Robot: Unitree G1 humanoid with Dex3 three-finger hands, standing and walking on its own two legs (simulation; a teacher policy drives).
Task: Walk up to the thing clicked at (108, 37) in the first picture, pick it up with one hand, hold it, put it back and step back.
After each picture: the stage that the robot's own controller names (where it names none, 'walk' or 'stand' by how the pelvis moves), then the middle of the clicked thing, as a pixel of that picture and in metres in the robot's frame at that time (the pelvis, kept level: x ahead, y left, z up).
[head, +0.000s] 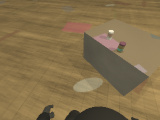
stand; (110, 35) +1.05 -0.20 -0.12
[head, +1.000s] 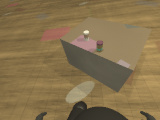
walk; (86, 35) +0.93 +0.15 -0.10
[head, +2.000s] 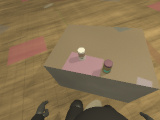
stand; (81, 54) +0.56 +0.14 -0.08
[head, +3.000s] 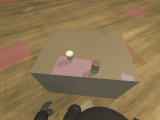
stand; (70, 57) +0.54 +0.23 -0.09
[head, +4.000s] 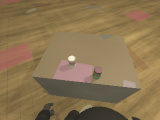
stand; (72, 62) +0.51 +0.20 -0.12
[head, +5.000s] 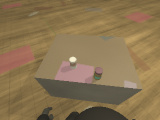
stand; (73, 63) +0.52 +0.20 -0.13
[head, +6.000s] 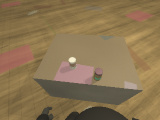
stand; (72, 63) +0.50 +0.20 -0.13
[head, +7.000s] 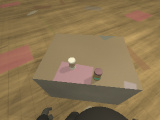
stand; (72, 63) +0.50 +0.20 -0.13
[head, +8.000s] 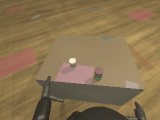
rise first; (73, 64) +0.50 +0.22 -0.12
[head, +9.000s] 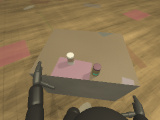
go down; (70, 58) +0.53 +0.21 -0.10
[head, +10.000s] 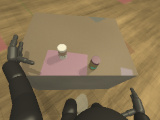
go down; (62, 52) +0.50 +0.21 -0.05
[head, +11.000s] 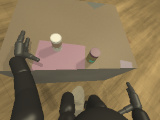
close in; (56, 43) +0.52 +0.21 -0.02
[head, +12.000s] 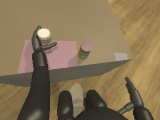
close; (46, 39) +0.54 +0.22 +0.01
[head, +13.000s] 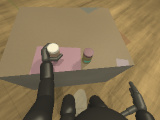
lift; (54, 52) +0.46 +0.20 +0.02
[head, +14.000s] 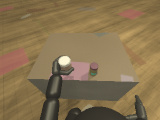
lift; (66, 66) +0.33 +0.17 +0.11
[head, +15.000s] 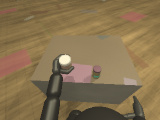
hold; (66, 64) +0.33 +0.18 +0.12
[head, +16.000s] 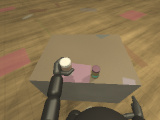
hold; (66, 67) +0.33 +0.18 +0.09
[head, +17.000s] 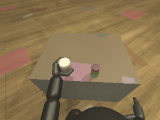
crouch; (66, 67) +0.32 +0.18 +0.09
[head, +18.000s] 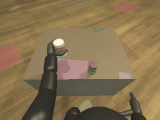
crouch; (60, 48) +0.45 +0.21 +0.11
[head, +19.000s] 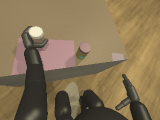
lower; (38, 37) +0.53 +0.24 +0.00
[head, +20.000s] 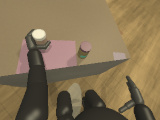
lower; (41, 40) +0.53 +0.24 +0.01
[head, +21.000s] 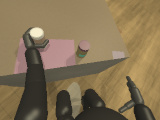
lower; (39, 39) +0.53 +0.24 +0.01
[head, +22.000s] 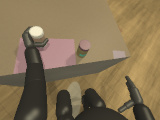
lower; (39, 37) +0.54 +0.24 +0.01
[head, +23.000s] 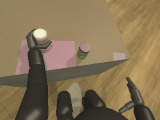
loosen; (42, 40) +0.53 +0.23 +0.00
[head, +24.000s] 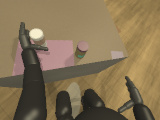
withdraw; (39, 39) +0.53 +0.24 +0.00
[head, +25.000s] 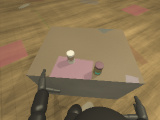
sink last; (70, 57) +0.52 +0.20 -0.07
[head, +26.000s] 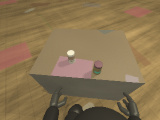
stand; (71, 57) +0.53 +0.21 -0.06
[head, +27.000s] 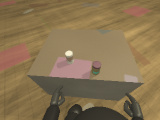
stand; (69, 57) +0.53 +0.22 -0.06
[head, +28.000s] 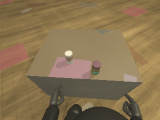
stand; (69, 57) +0.52 +0.22 -0.06
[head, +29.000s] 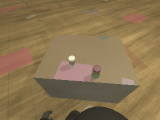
stand; (72, 61) +0.54 +0.21 -0.12
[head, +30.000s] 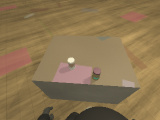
stand; (71, 63) +0.51 +0.21 -0.13
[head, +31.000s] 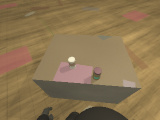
stand; (72, 63) +0.51 +0.20 -0.13
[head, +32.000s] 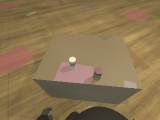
walk; (72, 63) +0.51 +0.20 -0.13
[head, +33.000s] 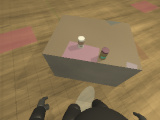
walk; (81, 42) +0.70 +0.14 -0.11
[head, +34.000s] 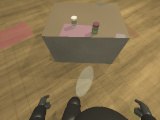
walk; (74, 22) +0.94 +0.27 -0.09
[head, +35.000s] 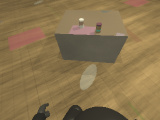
stand; (81, 23) +1.15 +0.24 -0.10
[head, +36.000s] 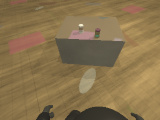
stand; (81, 28) +1.15 +0.22 -0.12
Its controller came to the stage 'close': yes
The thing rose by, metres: 0.21
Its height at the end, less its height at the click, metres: +0.00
